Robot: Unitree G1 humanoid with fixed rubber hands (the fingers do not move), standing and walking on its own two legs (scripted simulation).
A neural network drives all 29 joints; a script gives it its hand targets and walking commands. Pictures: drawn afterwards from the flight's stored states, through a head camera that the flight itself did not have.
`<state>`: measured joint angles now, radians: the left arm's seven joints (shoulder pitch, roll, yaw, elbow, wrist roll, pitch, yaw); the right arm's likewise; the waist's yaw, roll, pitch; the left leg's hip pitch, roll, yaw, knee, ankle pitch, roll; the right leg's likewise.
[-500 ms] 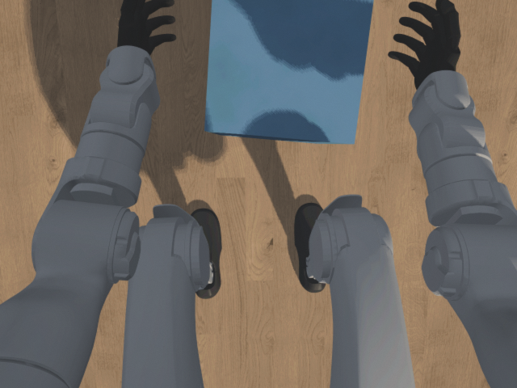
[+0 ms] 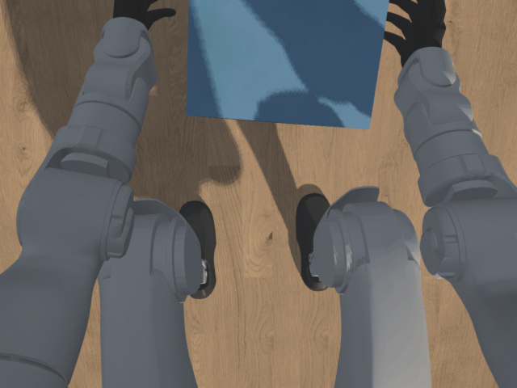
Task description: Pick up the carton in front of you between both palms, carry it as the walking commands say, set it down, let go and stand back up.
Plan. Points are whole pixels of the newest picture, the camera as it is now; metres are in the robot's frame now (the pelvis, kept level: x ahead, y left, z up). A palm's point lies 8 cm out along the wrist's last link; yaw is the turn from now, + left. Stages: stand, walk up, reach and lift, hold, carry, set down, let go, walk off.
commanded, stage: reach and lift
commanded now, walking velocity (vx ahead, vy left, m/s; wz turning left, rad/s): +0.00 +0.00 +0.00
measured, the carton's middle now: (277, 52) +0.51 -0.04 -0.25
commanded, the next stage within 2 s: none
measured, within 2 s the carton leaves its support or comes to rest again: leaves its support in 0.58 s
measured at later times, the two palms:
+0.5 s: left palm (158, 16) +0.54 +0.11 -0.17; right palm (405, 36) +0.50 -0.19 -0.17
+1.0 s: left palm out of the picture +0.50 +0.11 +0.02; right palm out of the picture +0.46 -0.19 +0.02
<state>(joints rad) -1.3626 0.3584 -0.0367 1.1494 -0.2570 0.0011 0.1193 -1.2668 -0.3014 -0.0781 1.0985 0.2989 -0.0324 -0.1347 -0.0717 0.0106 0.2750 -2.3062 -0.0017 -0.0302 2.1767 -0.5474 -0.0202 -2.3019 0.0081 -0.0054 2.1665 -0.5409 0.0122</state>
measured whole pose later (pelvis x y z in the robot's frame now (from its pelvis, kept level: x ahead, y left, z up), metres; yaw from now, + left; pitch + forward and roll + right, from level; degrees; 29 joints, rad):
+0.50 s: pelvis -0.01 +0.01 +0.00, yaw +0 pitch +38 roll -1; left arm -1.49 0.27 0.00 1.26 -0.18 0.02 0.18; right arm -1.39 -0.27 -0.11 1.18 0.26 0.01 -0.16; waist -0.07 0.01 0.29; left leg -2.32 -0.01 -0.02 2.17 -0.51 0.00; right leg -2.31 0.01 0.01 2.16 -0.50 0.03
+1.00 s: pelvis +0.00 +0.02 +0.08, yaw -2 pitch +41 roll -1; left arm -1.10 0.03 0.42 0.89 0.19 0.28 0.10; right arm -1.01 -0.04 -0.48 0.78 -0.16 0.31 -0.06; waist -0.06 0.04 -0.14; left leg -2.10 -0.09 -0.05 1.91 -0.52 -0.03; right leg -2.11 0.05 0.05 1.88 -0.49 0.05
